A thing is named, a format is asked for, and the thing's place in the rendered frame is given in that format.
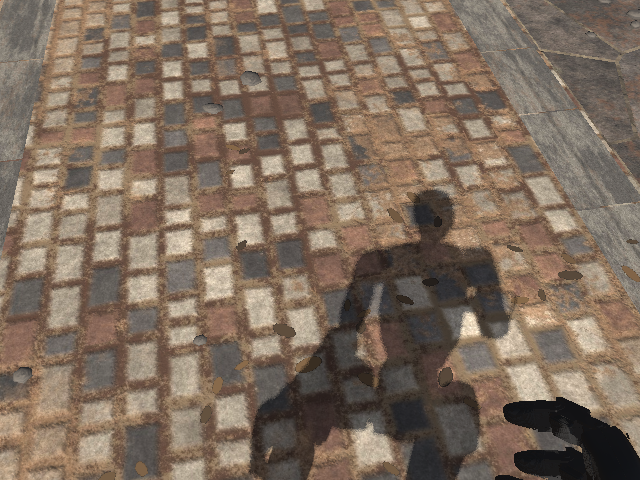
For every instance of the robot right hand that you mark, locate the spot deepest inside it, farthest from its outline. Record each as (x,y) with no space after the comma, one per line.
(606,454)

